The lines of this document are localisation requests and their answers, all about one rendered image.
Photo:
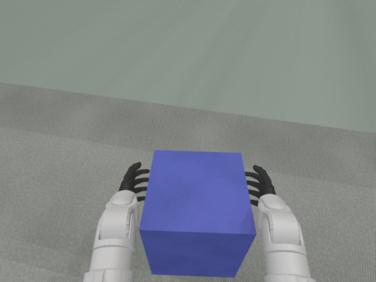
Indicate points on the robot left forearm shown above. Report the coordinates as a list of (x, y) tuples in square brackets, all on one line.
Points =
[(115, 240)]

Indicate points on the robot left hand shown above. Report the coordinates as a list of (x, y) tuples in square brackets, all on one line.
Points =
[(129, 181)]

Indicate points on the robot right forearm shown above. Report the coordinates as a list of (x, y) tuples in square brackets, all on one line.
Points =
[(283, 243)]

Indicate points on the robot right hand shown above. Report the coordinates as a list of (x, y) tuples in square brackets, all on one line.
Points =
[(264, 185)]

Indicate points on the carton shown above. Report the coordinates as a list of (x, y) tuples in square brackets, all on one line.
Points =
[(197, 218)]

